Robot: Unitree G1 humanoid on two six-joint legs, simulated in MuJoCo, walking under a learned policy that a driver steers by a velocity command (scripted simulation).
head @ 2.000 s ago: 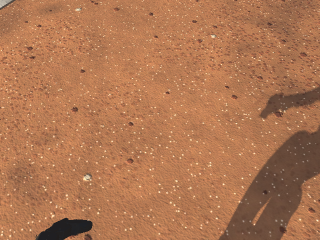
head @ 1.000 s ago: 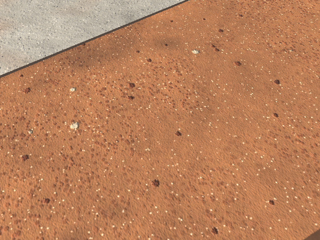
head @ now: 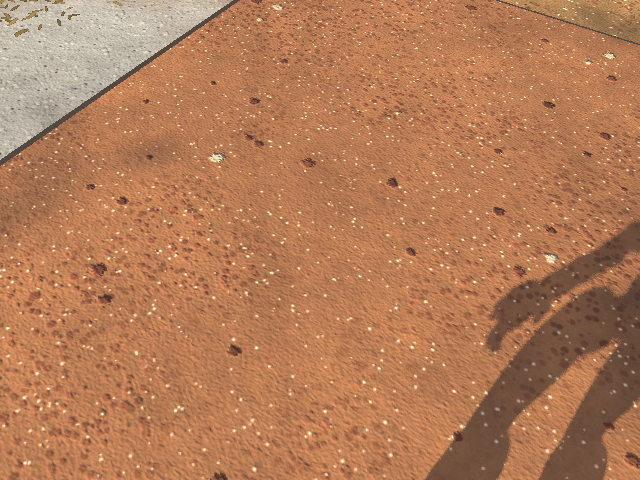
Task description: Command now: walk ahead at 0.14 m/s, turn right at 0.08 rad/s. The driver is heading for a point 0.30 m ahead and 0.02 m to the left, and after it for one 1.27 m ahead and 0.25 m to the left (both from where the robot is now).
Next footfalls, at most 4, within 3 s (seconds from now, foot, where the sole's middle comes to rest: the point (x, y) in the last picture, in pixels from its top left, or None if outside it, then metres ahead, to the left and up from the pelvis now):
0.02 right None -0.01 -0.12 -0.78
0.34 left None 0.17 0.12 -0.78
0.84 right None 0.28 -0.04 -0.78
1.26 left None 0.16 0.14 -0.78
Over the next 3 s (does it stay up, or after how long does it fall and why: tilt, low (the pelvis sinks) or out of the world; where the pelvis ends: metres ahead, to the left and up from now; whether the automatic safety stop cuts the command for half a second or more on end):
stays up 0.14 -0.01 0.00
